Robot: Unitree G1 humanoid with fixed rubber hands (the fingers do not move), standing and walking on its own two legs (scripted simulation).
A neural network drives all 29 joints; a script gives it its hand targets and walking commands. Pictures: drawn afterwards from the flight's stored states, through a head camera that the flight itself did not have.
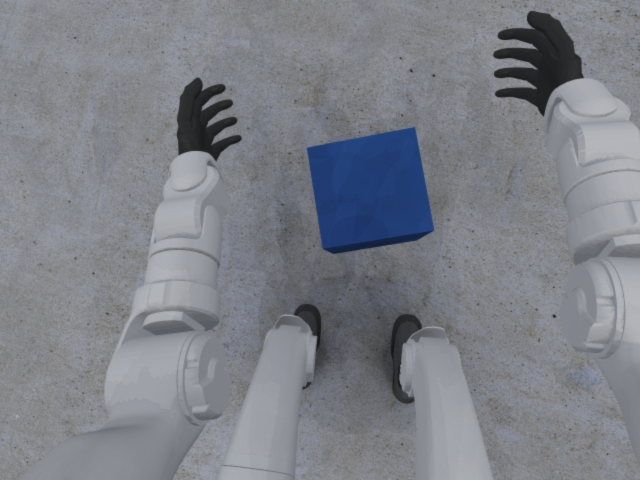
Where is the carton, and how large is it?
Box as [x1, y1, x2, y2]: [307, 127, 433, 253]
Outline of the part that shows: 414,127 307,147 322,247 332,253 415,240 433,230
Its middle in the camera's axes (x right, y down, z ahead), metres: +0.10 -0.08 +0.86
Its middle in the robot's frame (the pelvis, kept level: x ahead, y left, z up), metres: +0.49 +0.01 -0.52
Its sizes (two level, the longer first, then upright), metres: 0.210 0.200 0.250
